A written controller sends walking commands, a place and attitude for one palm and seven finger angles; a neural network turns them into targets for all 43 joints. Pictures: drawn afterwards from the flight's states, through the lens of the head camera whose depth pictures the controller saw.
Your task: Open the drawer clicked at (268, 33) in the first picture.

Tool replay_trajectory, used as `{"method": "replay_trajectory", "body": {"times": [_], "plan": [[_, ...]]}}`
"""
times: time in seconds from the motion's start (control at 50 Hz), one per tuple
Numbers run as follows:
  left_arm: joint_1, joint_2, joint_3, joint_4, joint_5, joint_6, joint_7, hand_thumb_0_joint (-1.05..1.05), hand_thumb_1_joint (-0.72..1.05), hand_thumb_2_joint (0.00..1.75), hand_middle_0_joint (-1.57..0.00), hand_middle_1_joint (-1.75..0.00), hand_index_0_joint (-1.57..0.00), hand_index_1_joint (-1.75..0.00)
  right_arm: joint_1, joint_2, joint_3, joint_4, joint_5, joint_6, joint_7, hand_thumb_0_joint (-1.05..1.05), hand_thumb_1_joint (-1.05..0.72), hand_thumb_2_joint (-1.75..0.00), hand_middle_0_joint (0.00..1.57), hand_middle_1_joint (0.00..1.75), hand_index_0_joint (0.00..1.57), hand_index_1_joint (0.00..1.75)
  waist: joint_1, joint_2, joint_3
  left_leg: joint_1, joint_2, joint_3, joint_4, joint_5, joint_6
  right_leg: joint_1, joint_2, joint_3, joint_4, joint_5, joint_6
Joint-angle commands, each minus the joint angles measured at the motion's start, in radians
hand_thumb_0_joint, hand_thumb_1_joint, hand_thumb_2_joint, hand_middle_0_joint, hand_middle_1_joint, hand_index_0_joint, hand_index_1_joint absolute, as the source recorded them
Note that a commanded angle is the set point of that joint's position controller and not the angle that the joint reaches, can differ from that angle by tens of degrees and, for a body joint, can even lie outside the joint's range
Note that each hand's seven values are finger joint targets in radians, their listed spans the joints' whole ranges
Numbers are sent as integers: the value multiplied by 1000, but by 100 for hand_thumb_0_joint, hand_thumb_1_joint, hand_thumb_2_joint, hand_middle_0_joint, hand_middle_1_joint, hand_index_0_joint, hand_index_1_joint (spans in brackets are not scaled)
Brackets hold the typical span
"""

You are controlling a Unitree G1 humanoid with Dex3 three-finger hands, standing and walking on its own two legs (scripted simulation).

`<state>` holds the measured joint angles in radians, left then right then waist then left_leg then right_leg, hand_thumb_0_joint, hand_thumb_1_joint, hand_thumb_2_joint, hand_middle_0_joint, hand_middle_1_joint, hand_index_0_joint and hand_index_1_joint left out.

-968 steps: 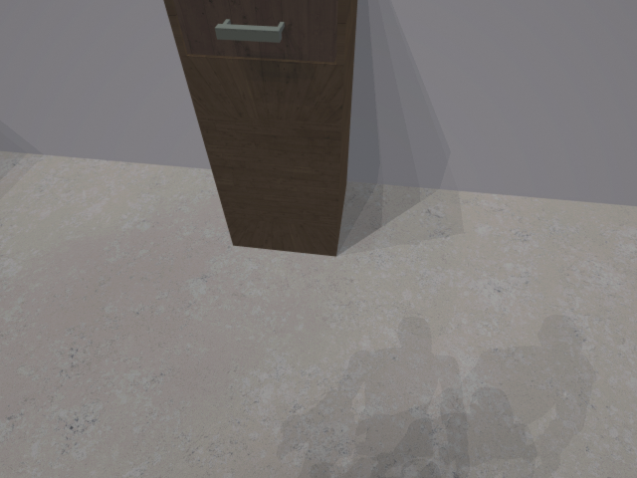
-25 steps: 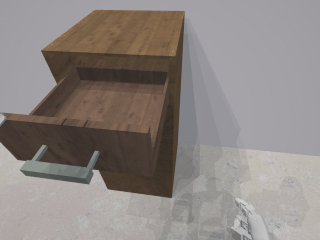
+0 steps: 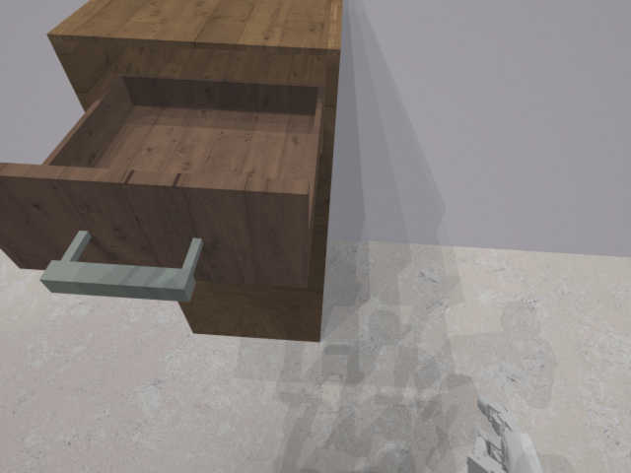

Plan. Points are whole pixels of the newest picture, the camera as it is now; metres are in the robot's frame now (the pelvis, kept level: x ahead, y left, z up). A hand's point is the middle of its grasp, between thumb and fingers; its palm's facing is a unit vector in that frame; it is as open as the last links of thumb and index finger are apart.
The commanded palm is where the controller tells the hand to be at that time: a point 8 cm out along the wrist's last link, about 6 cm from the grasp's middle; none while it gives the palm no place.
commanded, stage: step back with the hand held close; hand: left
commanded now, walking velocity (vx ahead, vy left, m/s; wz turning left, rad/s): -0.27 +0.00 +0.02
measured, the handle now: (129, 262) +0.31 +0.23 +0.13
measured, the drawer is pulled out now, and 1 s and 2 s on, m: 0.30 0.30 0.30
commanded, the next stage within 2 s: stop stepping back and stand still in 0.62 s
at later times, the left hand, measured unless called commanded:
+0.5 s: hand out of the picture +0.13 +0.22 +0.32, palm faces +0.58 -0.72 -0.39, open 7.4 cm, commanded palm +0.06 +0.29 +0.32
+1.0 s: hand out of the picture -0.02 +0.22 +0.34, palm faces +0.57 -0.73 -0.38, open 7.4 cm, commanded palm -0.06 +0.28 +0.32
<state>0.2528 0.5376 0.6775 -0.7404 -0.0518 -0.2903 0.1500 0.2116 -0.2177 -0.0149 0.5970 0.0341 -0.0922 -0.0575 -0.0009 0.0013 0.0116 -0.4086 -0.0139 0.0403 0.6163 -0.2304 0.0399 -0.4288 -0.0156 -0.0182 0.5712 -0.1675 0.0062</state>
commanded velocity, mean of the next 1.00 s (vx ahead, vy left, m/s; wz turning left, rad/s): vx -0.17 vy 0.02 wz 0.00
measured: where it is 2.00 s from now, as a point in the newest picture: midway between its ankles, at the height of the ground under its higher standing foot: outside the picture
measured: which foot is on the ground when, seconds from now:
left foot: down 0.00-0.40, up 0.42-0.52, down 0.54-0.84, up 0.86-1.00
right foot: down 0.00-0.22, up 0.24-0.34, down 0.36-0.56, up 0.58-0.84, down 0.86-1.00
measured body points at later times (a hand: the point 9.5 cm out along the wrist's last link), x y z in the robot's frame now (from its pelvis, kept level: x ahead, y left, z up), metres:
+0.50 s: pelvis -0.07 +0.01 +0.00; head -0.04 +0.02 +0.45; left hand +0.10 +0.26 +0.34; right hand +0.11 -0.23 -0.08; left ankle -0.01 +0.10 -0.71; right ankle -0.03 -0.13 -0.72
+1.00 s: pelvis -0.19 +0.00 +0.01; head -0.21 +0.01 +0.46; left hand -0.05 +0.26 +0.35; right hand -0.05 -0.24 -0.08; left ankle -0.15 +0.11 -0.70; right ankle -0.21 -0.13 -0.72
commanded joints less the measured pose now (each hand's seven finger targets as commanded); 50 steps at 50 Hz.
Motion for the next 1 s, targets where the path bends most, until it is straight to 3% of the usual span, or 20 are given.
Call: {"method": "replay_trajectory", "body": {"times": [0.0,0.12,0.2,0.24,0.3,0.36,0.4,0.44,0.48,0.5,0.52,0.56,0.62,0.7,0.78,0.8,0.82,0.84,0.9,0.98], "plan": [[-150,187,79,-106,4,-36,28,0,90,90,-20,-30,-20,-30,-94,-139,-50,-161,-5,-74,-8,0,-90,-90,20,30,20,30,-13,54,-96,-79,126,-151,-130,-311,13,36,-96,126,-108,-308,-42],[-190,212,91,-129,6,-41,43,0,90,90,-20,-30,-20,-30,-93,-136,-41,-148,-10,-76,-17,0,-90,-90,20,30,20,30,-17,61,-110,26,114,-163,-78,-292,1,-87,-110,107,-135,-362,-48],[-217,190,107,-108,-2,-43,43,0,90,90,-20,-30,-20,-30,-97,-125,-44,-167,-15,-89,-14,0,-90,-90,20,30,20,30,-10,229,-145,-245,279,-326,-368,-363,61,209,30,4,273,-193,-6],[-235,201,108,-106,-3,-43,35,0,90,90,-20,-30,-20,-30,-92,-117,-49,-156,-25,-100,-10,0,-90,-90,20,30,20,30,-9,202,-154,-189,301,-326,-321,-173,82,177,32,31,313,-210,-10],[-200,175,83,-70,-7,-31,15,0,90,90,-20,-30,-20,-30,-112,-119,-44,-148,-22,-101,7,0,-90,-90,20,30,20,30,-2,133,-133,-160,236,-230,-220,-88,45,203,-8,55,113,-133,-40],[-219,211,70,-77,-7,-40,5,0,90,90,-20,-30,-20,-30,-100,-107,-28,-124,-22,-87,20,0,-90,-90,20,30,20,30,-27,-44,-100,41,78,-90,30,-85,-47,-12,-231,264,-235,-5,-121],[-158,209,68,-139,-6,-34,6,0,90,90,-20,-30,-20,-30,-123,-106,-48,-126,4,-82,18,0,-90,-90,20,30,20,30,-5,-159,-197,98,31,-74,288,-99,-60,28,-313,260,-232,264,-163],[-28,221,118,-154,-11,-28,3,0,90,90,-20,-30,-20,-30,-123,-72,-32,-137,-3,-72,19,0,-90,-90,20,30,20,30,4,-160,-187,14,58,-101,263,-181,-54,107,-324,206,-159,498,-173],[3,211,116,-190,-8,-27,1,0,90,90,-20,-30,-20,-30,-110,-71,-22,-134,-8,-62,10,0,-90,-90,20,30,20,30,-12,-94,-185,58,66,-56,9,-58,-59,147,-241,131,-86,562,-107],[-8,223,124,-218,-11,-30,6,0,90,90,-20,-30,-20,-30,-98,-90,-30,-124,-12,-63,4,0,-90,-90,20,30,20,30,-19,-17,-192,102,82,-64,-138,121,-52,145,-182,99,-17,517,-63],[-17,246,147,-281,-9,-45,10,0,90,90,-20,-30,-20,-30,-114,-122,-54,-130,-18,-69,-3,0,-90,-90,20,30,20,30,-1,145,-217,145,193,-182,-217,388,-14,121,-76,34,88,353,-5],[-20,251,174,-293,-33,-75,10,0,90,90,-20,-30,-20,-30,-92,-109,-65,-135,-47,-94,6,0,-90,-90,20,30,20,30,-6,339,-301,180,370,-315,-257,719,69,31,43,16,403,-299,2],[-55,193,134,-267,-31,-80,11,0,90,90,-20,-30,-20,-30,-54,-110,-85,-86,-38,-116,21,0,-90,-90,20,30,20,30,-18,239,-310,356,354,-217,-163,852,98,-88,67,48,515,-368,1],[-88,167,92,-166,-28,-22,1,0,90,90,-20,-30,-20,-30,-92,-106,-73,-86,-19,-107,38,0,-90,-90,20,30,20,30,-23,241,-226,246,321,-194,-245,583,88,20,60,-4,384,-331,10],[-77,194,82,-157,-48,21,-2,0,90,90,-20,-30,-20,-30,-127,-113,-39,-151,-6,-69,25,0,-90,-90,20,30,20,30,-13,249,-160,-48,204,-114,-359,-250,3,343,40,-99,-68,-302,-31],[-63,220,87,-149,-43,29,-7,0,90,90,-20,-30,-20,-30,-122,-102,-34,-163,-2,-56,24,0,-90,-90,20,30,20,30,-19,100,-136,-59,118,-44,-197,-296,-40,315,-52,2,-240,-307,-76],[-42,284,123,-153,-41,36,-4,0,90,90,-20,-30,-20,-30,-108,-90,-31,-158,-3,-34,22,0,-90,-90,20,30,20,30,-17,-137,-140,30,26,-10,158,-176,-78,113,-271,296,-436,-433,-166],[-110,311,138,-189,-54,23,5,0,90,90,-20,-30,-20,-30,-132,-100,-12,-148,-16,-30,16,0,-90,-90,20,30,20,30,-8,-149,-94,-66,25,-57,349,-156,-75,71,-393,360,-452,-241,-207],[-59,196,96,-106,-33,41,7,0,90,90,-20,-30,-20,-30,-119,-103,-22,-125,-4,-40,0,0,-90,-90,20,30,20,30,-29,-198,-116,13,61,-65,339,-96,-58,25,-267,134,-331,-234,-120],[-110,170,25,-16,-11,36,12,0,90,90,-20,-30,-20,-30,-119,-121,-13,-102,-23,-34,-28,0,-90,-90,20,30,20,30,-35,-32,-8,164,69,-28,-120,-142,-16,-38,-196,85,-270,-433,-86]]}}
